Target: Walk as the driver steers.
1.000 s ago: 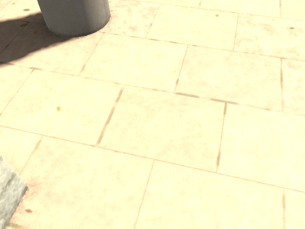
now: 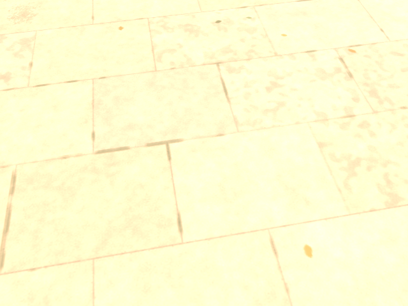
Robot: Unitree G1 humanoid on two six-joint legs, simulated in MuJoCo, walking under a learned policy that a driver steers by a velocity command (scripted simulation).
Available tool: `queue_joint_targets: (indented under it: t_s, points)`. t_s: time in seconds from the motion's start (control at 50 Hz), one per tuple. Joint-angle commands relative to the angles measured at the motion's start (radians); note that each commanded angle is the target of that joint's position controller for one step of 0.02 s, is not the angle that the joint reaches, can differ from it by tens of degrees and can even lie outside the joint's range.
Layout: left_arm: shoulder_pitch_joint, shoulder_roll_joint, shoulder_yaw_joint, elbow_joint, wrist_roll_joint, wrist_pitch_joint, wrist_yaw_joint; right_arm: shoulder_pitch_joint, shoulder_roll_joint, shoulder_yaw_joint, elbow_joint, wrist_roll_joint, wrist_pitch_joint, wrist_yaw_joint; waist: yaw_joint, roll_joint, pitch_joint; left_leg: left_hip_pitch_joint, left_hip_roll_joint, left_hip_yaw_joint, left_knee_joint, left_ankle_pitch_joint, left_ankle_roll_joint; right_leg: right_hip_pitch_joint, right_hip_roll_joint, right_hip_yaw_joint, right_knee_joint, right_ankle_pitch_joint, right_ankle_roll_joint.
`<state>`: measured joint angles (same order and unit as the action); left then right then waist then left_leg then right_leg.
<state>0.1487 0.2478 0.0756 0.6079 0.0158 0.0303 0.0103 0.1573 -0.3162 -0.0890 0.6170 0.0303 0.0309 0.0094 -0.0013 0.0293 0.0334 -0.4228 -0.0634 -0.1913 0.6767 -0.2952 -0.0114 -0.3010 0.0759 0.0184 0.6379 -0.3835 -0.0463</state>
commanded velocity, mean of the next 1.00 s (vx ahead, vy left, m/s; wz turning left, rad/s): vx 0.71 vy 0.00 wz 0.19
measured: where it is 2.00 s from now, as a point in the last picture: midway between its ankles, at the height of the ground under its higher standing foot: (130, 101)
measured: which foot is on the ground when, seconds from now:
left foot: down 0.00-0.00, up 0.02-0.42, down 0.44-0.92, up 0.94-1.00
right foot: down 0.00-0.46, up 0.48-0.90, down 0.92-1.00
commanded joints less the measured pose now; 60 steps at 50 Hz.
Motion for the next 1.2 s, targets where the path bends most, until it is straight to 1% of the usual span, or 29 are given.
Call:
queue_joint_targets:
  t_s: [0.02,0.04,0.08,0.14,0.2,0.28,0.3,0.36,0.42,0.44,0.46,0.48,0.5,0.52,0.54,0.58,0.7,0.76,0.84,0.9,0.92,0.94,0.96,0.98,1.0,1.02,1.08,1.14,1.2]
  points:
    - [0.052,0.15,0.051,-0.048,0.011,-0.016,0.003,-0.049,-0.078,-0.019,-0.114,0.001,-0.008,-0.003,0.022,-0.249,-0.157,-0.248,-0.033,0.052,0.236,-0.226,0.005,0.282,-0.406,0.386,-0.205,0.679,-0.203]
    - [0.061,0.134,0.043,-0.056,0.007,-0.024,0.011,-0.038,-0.124,-0.037,-0.107,-0.009,-0.007,-0.001,0.023,-0.181,-0.16,-0.318,0.017,0.063,0.476,-0.346,-0.028,0.304,-0.506,0.429,-0.205,0.834,-0.281]
    - [0.023,0.135,0.04,-0.052,-0.011,-0.028,0.025,-0.036,-0.114,-0.036,-0.099,0.002,0.01,-0.001,0.0,-0.068,-0.124,-0.38,0.101,0.08,0.571,-0.224,-0.053,0.285,-0.455,0.298,-0.242,0.629,-0.23]
    - [0.117,0.173,0.05,-0.012,-0.02,-0.039,0.032,-0.138,-0.071,-0.007,-0.133,0.017,0.016,0.019,0.08,-0.124,-0.056,-0.468,0.141,0.134,0.493,-0.038,-0.043,0.318,-0.38,0.217,-0.384,0.022,-0.151]
    - [0.172,0.193,0.055,0.019,-0.015,-0.072,0.027,-0.2,-0.057,0.005,-0.157,0.007,-0.009,0.027,0.109,-0.107,-0.022,-0.501,0.159,0.148,0.393,-0.011,-0.024,0.381,-0.397,0.155,-0.443,-0.027,-0.129]
    - [0.206,0.213,0.057,0.068,-0.018,-0.092,0.016,-0.241,-0.033,0.019,-0.166,0.008,-0.032,0.039,0.119,-0.125,0.017,-0.504,0.18,0.175,0.318,0.018,-0.005,0.418,-0.406,0.017,-0.469,0.044,-0.104]
    - [0.252,0.184,0.034,0.101,0.037,-0.101,-0.008,-0.243,-0.051,0.018,-0.145,-0.112,0.008,0.081,0.11,-0.143,0.045,-0.436,0.163,0.24,0.26,0.006,0.018,0.403,-0.382,-0.089,-0.459,0.046,-0.067]
    - [0.293,0.206,0.032,0.149,0.027,-0.107,-0.011,-0.301,-0.035,0.029,-0.16,-0.081,0.015,0.109,0.121,-0.198,0.083,-0.305,0.131,0.32,0.171,-0.06,0.068,0.338,-0.379,-0.185,-0.436,0.181,-0.032]
    - [0.268,0.277,0.039,0.157,0.018,-0.084,-0.008,-0.085,-0.063,0.012,-0.079,-0.058,-0.006,0.068,-0.028,-0.166,-0.055,0.052,-0.03,0.416,0.092,-0.154,0.149,0.31,-0.381,-0.305,-0.079,0.959,-0.011]
    - [0.247,0.281,0.031,0.15,0.003,-0.08,-0.006,0.138,-0.08,-0.003,-0.004,-0.068,-0.019,0.055,-0.145,-0.126,-0.172,0.407,-0.069,0.365,-0.007,-0.058,0.187,0.128,-0.371,-0.325,0.192,1.02,-0.001]
    - [0.228,0.191,0.004,0.112,0.019,-0.088,-0.017,0.285,-0.187,-0.038,0.058,-0.07,-0.026,0.034,-0.198,0.089,-0.245,0.73,0.086,0.077,-0.121,-0.216,0.203,-0.239,-0.286,-0.296,0.539,0.384,0.025]
    - [0.173,0.102,-0.019,0.015,0.016,-0.109,-0.033,0.311,-0.324,-0.054,0.037,-0.054,-0.027,0.018,-0.161,0.33,-0.369,0.818,0.355,-0.518,-0.408,-0.593,0.258,-0.482,-0.144,-0.118,0.803,-0.181,0.053]
    - [0.035,0.198,-0.004,-0.003,0.017,-0.112,-0.03,0.276,-0.29,-0.049,0.033,-0.067,-0.024,0.012,-0.197,0.105,-0.261,0.741,0.379,-0.536,-0.478,-0.534,0.237,-0.59,-0.153,0.011,0.849,-0.039,0.031]
    - [0.074,0.181,-0.008,0.02,-0.005,-0.114,-0.031,0.257,-0.239,-0.035,0.059,-0.084,-0.029,0.003,-0.14,0.058,-0.141,0.652,0.392,-0.384,-0.434,-0.363,0.24,-0.616,-0.19,-0.014,0.835,0.051,0.008]
    - [0.132,0.166,-0.015,0.065,-0.001,-0.114,-0.033,0.203,-0.162,-0.012,0.069,-0.083,-0.044,0.0,-0.076,0.004,-0.053,0.492,0.342,-0.243,-0.419,-0.167,0.208,-0.534,-0.231,-0.009,0.746,0.115,0.0]
    - [0.251,0.149,-0.016,0.142,0.016,-0.08,-0.052,0.111,-0.094,0.015,0.078,-0.066,-0.076,-0.003,0.019,0.036,-0.009,0.306,0.267,-0.085,-0.477,-0.073,0.155,-0.379,-0.252,0.041,0.662,0.179,0.012]
    - [0.085,0.096,-0.019,0.149,-0.022,-0.052,-0.068,0.19,-0.036,0.033,0.156,-0.057,-0.14,0.018,-0.001,0.048,0.135,0.285,0.175,0.268,-0.584,0.376,0.029,-0.47,-0.139,0.027,0.46,0.375,-0.009]
    - [-0.021,0.07,-0.04,0.12,-0.012,-0.066,-0.08,0.243,-0.013,0.054,0.194,-0.054,-0.154,0.001,-0.012,0.029,0.136,0.366,0.178,0.361,-0.604,0.698,0.012,-0.473,-0.11,-0.09,0.313,0.452,-0.045]
    - [-0.002,0.083,-0.055,0.115,-0.013,-0.06,-0.089,0.236,-0.095,0.048,0.211,-0.055,-0.158,-0.042,0.051,0.071,0.036,0.5,0.221,0.436,-0.479,1.397,-0.025,-0.236,-0.013,-0.234,0.126,0.459,-0.103]
    - [0.427,0.208,-0.007,0.233,-0.006,-0.038,-0.069,0.113,-0.188,0.018,0.173,-0.085,-0.112,-0.077,0.287,0.097,-0.157,0.479,0.272,0.41,0.093,1.67,-0.035,0.171,0.056,-0.193,0.104,0.28,-0.172]
    - [0.625,0.258,0.026,0.284,-0.012,-0.041,-0.054,0.019,-0.212,0.005,0.151,-0.072,-0.097,-0.072,0.408,0.025,-0.193,0.307,0.198,0.416,0.57,1.315,-0.018,0.383,-0.004,-0.07,-0.032,0.277,-0.257]
    - [0.549,0.239,0.032,0.311,-0.042,-0.034,-0.037,-0.105,-0.06,0.044,0.12,-0.081,-0.112,-0.037,0.337,-0.246,-0.066,-0.074,-0.039,0.369,0.969,-0.002,0.01,0.467,-0.047,0.047,-0.046,0.298,-0.262]
    - [0.379,0.317,0.035,0.253,-0.003,-0.04,-0.032,0.075,0.041,0.078,0.015,-0.057,-0.132,-0.024,0.082,-0.313,-0.15,-0.423,-0.05,0.164,1.177,-0.21,-0.035,0.623,-0.214,0.533,-0.064,0.355,-0.454]
    - [0.358,0.276,0.038,0.218,-0.005,-0.042,-0.023,0.065,-0.012,0.09,-0.014,-0.069,-0.161,-0.014,0.114,-0.168,-0.228,-0.499,-0.01,0.034,1.096,-0.167,-0.013,0.638,-0.322,0.807,-0.312,-0.022,-0.498]
    - [0.324,0.189,0.02,0.234,0.007,-0.045,-0.008,0.035,-0.058,0.092,-0.013,-0.079,-0.179,-0.009,0.06,0.025,-0.083,-0.472,0.053,0.022,0.945,-0.087,0.018,0.428,-0.313,0.801,-0.448,-0.193,-0.426]
    - [0.271,0.167,0.012,0.236,0.012,-0.056,-0.006,0.016,-0.062,0.092,-0.009,-0.094,-0.172,-0.009,0.003,0.093,0.006,-0.414,0.099,0.04,0.829,-0.069,0.017,0.263,-0.279,0.717,-0.47,-0.17,-0.375]
    - [0.224,0.185,0.005,0.211,-0.005,-0.106,-0.009,0.001,-0.051,0.108,-0.013,-0.121,-0.097,-0.002,-0.06,0.081,0.115,-0.241,0.166,0.108,0.564,-0.047,-0.037,-0.089,-0.131,0.478,-0.495,-0.008,-0.319]
    - [0.222,0.218,0.025,0.198,-0.009,-0.123,-0.013,-0.158,-0.022,0.124,-0.072,-0.088,-0.092,0.021,0.013,0.01,0.115,-0.074,0.174,0.172,0.19,0.184,-0.062,-0.193,-0.042,0.344,-0.517,0.192,-0.272]
    - [0.283,0.247,0.044,0.221,-0.021,-0.118,-0.029,-0.255,-0.016,0.128,-0.097,-0.061,-0.099,0.006,0.093,-0.055,0.076,-0.034,0.126,0.185,-0.02,0.384,-0.053,-0.026,-0.056,0.363,-0.467,0.422,-0.216]
Next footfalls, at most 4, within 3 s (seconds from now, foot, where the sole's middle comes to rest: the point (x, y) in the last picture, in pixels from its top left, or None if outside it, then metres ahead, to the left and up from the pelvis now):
0.44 left None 0.20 0.26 -0.76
0.92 right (112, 251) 0.62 0.35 -0.76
1.32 left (68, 158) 1.02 0.59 -0.76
1.76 right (158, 102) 1.33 0.24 -0.76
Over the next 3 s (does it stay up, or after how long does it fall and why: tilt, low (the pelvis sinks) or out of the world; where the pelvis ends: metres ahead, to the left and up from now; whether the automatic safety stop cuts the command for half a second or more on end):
stays up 1.45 0.30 0.02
